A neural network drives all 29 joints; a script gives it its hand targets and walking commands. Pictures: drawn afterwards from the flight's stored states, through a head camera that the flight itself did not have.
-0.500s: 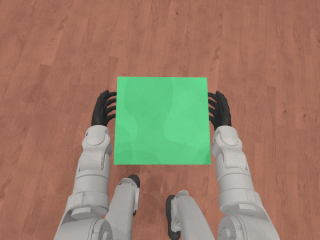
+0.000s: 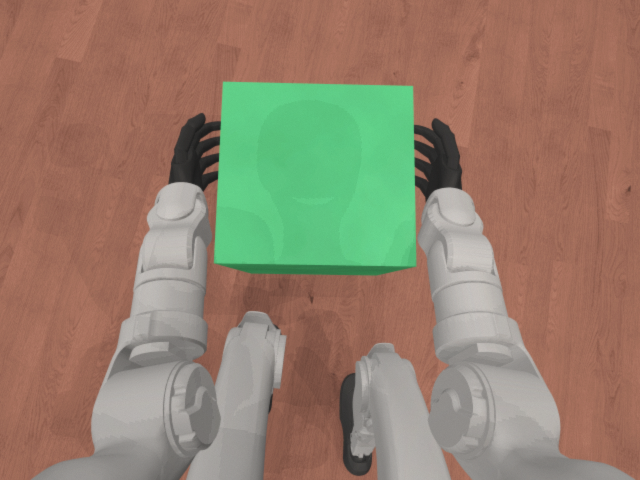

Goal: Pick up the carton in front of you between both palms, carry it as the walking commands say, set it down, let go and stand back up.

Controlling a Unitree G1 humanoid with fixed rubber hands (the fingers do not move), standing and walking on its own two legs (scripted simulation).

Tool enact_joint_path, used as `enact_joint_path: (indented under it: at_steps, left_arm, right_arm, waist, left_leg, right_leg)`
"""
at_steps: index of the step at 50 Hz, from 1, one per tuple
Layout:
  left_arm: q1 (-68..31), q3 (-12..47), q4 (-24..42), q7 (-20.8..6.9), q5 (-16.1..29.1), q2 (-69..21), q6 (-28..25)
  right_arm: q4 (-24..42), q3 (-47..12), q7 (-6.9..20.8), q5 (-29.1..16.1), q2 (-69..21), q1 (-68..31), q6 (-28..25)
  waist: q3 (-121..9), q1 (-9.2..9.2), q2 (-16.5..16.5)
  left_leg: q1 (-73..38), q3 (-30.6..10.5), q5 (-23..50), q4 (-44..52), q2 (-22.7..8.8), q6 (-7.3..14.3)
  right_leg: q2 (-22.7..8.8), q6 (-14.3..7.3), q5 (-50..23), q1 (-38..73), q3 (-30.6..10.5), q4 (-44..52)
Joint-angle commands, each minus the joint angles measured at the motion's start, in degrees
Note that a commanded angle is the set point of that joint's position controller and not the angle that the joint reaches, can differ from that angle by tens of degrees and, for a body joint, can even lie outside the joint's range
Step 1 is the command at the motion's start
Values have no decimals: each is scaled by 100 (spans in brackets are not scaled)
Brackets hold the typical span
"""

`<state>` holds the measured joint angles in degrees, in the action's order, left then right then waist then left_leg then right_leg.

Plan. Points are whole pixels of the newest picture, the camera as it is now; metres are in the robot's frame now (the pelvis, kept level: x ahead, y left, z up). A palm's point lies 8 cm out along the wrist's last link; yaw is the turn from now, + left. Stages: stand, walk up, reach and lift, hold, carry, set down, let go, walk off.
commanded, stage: set down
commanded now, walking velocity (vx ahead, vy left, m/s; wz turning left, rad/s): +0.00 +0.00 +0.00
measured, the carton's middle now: (315, 198) +0.46 +0.06 -0.16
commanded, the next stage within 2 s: none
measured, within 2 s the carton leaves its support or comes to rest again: rests again in 1.50 s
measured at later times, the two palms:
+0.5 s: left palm (203, 195) +0.46 +0.24 -0.25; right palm (390, 193) +0.51 -0.06 -0.24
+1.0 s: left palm (207, 195) +0.48 +0.25 -0.32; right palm (374, 202) +0.52 -0.05 -0.33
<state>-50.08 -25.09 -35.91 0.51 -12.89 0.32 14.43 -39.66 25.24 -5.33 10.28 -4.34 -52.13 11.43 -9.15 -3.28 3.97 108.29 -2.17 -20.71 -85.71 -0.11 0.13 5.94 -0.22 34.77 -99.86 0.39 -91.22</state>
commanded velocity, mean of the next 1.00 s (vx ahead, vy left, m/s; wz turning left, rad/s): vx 0.00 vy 0.00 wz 0.00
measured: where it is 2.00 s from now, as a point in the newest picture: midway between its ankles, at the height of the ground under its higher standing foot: (308, 414)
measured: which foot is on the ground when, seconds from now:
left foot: down 0.00-1.00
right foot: down 0.00-1.00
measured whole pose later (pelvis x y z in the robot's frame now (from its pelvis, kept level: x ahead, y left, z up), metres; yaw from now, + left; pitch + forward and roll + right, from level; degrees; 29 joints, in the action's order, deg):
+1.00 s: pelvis -0.03 +0.00 -0.17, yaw -3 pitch +41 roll -2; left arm -77.5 -21.4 -52.5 0.0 -2.4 16.2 13.7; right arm -52.9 14.0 -10.8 1.9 7.4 -79.6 12.4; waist 14.0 -8.4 3.1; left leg 135.3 -1.2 -23.4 -117.3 -2.4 0.8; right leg 8.9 1.0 40.3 -126.5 1.2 -125.2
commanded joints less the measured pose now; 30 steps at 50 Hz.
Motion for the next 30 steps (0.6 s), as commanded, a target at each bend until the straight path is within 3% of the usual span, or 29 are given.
enact_joint_path:
  at_steps: [1, 21, 30]
  left_arm:
    - [-3309, 2920, -68, -1020, 635, -4827, -109]
    - [-4755, 2529, -260, -1128, 839, -3950, 63]
    - [-5422, 2573, -325, -1219, 1116, -3448, -38]
  right_arm:
    - [-105, -2952, 1101, -562, -4971, -3427, -99]
    - [-493, -2744, 966, -805, -4329, -4973, 51]
    - [-547, -2990, 919, -1121, -3991, -5679, -2]
  waist:
    - [-5448, -287, -405]
    - [-5352, -582, -318]
    - [-5196, -791, -224]
  left_leg:
    - [-4998, 201, 1722, -63, 717, -161]
    - [-3789, 268, 1422, -1531, 560, -164]
    - [-3597, 359, 1601, -2184, 422, -130]
  right_leg:
    - [631, 181, -1248, 351, -31, 837]
    - [662, 144, -705, -1191, 178, -752]
    - [647, 122, -671, -1349, 235, -1410]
